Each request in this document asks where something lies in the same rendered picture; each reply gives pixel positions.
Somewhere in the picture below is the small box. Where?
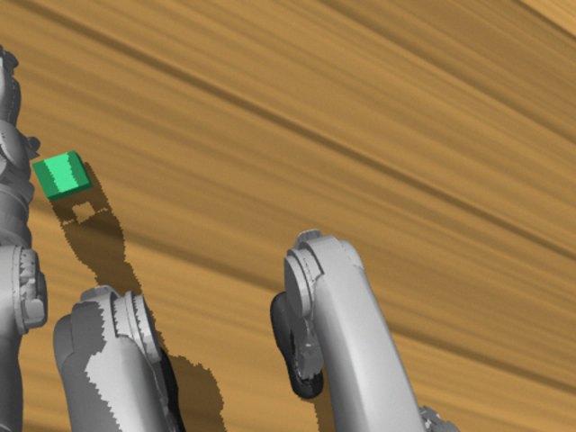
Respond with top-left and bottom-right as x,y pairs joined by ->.
31,150 -> 94,201

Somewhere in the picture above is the left robot hand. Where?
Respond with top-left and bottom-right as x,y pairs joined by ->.
0,44 -> 41,161

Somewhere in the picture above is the left robot arm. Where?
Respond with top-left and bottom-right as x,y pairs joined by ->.
0,120 -> 48,432

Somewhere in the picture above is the left robot foot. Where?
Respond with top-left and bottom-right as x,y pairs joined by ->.
159,347 -> 186,432

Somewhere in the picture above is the right robot foot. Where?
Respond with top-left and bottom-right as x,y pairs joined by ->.
270,292 -> 323,399

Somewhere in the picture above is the right robot hand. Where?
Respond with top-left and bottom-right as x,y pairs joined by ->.
419,406 -> 461,432

